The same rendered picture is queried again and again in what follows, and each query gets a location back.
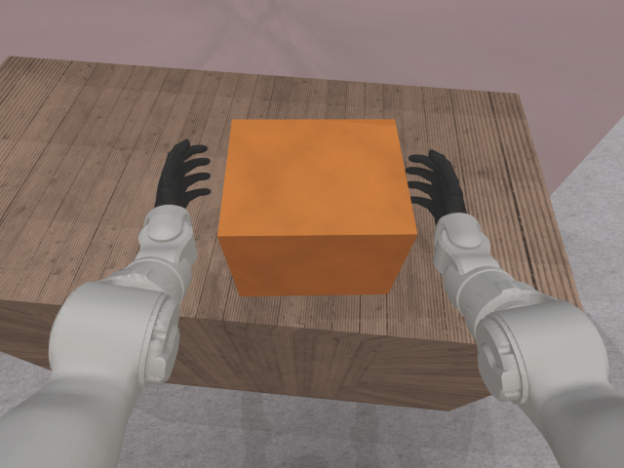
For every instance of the robot left hand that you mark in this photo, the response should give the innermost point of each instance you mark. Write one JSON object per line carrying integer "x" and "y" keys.
{"x": 173, "y": 182}

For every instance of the robot right upper arm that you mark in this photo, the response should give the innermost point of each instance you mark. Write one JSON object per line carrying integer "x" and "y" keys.
{"x": 547, "y": 359}

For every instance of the robot right hand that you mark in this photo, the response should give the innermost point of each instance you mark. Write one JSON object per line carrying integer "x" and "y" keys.
{"x": 446, "y": 194}

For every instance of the carton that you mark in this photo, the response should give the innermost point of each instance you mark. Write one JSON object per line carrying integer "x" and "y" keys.
{"x": 315, "y": 207}

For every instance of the right robot forearm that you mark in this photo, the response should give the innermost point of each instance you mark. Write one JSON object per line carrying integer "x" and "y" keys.
{"x": 473, "y": 279}

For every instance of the robot left upper arm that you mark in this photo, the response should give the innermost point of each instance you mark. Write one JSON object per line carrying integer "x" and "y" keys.
{"x": 112, "y": 342}

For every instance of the pedestal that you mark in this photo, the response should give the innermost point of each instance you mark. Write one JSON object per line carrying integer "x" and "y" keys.
{"x": 82, "y": 148}

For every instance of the left robot forearm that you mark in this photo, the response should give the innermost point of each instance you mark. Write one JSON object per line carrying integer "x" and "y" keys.
{"x": 163, "y": 264}

